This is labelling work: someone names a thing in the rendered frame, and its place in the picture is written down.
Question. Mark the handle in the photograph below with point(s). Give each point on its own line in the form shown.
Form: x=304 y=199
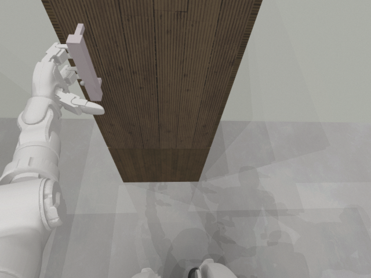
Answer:
x=80 y=55

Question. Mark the robot left hand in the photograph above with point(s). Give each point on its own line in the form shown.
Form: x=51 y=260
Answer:
x=47 y=80

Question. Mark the robot left shin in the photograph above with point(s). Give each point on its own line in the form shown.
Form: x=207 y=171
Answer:
x=146 y=270

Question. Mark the robot shin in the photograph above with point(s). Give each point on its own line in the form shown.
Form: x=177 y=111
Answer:
x=206 y=261
x=146 y=270

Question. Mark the robot left forearm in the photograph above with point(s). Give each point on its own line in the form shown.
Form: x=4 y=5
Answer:
x=38 y=150

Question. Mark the left robot upper arm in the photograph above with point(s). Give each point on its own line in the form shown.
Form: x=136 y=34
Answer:
x=29 y=211

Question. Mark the robot right shin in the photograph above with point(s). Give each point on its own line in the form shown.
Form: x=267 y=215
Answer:
x=206 y=261

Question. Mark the cupboard door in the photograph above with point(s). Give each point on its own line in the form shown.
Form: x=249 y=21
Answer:
x=164 y=65

